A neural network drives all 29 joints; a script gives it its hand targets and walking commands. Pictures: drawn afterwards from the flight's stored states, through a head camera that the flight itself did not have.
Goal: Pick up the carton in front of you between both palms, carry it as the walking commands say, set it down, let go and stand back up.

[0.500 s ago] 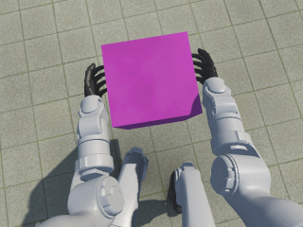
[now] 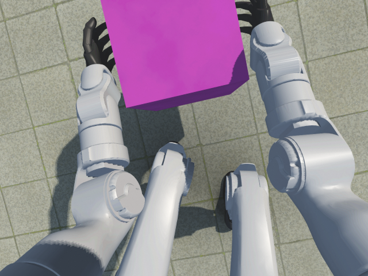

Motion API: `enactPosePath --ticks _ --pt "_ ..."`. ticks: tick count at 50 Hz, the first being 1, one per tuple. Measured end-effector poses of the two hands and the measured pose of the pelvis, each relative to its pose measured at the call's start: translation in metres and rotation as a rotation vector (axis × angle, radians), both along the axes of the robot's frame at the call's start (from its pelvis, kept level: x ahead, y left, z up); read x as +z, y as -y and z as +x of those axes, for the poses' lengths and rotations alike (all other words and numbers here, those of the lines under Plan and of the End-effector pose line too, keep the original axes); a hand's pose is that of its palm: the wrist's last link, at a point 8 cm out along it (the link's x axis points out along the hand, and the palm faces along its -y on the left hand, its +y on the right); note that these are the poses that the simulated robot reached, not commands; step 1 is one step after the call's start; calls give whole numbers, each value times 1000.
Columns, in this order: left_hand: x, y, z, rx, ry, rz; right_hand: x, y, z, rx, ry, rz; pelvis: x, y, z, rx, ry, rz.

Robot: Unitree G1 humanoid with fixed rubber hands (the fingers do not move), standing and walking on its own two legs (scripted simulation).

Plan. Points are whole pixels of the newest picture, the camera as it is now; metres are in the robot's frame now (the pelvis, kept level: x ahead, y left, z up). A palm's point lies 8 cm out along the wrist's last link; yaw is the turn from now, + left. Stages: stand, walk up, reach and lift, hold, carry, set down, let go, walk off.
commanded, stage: set down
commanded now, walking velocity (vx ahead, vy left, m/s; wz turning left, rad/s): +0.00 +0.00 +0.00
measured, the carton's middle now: (180, 54) +0.50 +0.14 -0.20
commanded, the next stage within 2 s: none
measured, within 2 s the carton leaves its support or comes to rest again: rests again in 1.14 s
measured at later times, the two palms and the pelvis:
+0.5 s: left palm (117, 70) +0.45 +0.28 -0.23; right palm (241, 35) +0.58 +0.01 -0.24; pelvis +0.00 +0.01 -0.07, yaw -1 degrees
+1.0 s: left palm (120, 74) +0.44 +0.28 -0.25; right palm (241, 43) +0.57 +0.01 -0.27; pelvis +0.00 -0.01 -0.08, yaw +2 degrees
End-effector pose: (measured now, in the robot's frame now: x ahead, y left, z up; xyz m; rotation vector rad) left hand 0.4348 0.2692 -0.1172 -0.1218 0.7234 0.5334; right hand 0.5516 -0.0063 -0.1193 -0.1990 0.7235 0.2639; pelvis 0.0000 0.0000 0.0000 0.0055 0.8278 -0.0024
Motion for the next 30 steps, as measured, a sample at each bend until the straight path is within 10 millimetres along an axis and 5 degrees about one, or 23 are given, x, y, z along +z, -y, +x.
enactPosePath --ticks 17,30 --pt "-102 -18 5 32 -45 -3 -100 -24 21 74 -26 -39 -58 -6 -11 -20 52 2" --pt "-118 -11 16 9 -61 16 -125 -15 29 94 -29 -37 -75 -2 -1 -45 37 46"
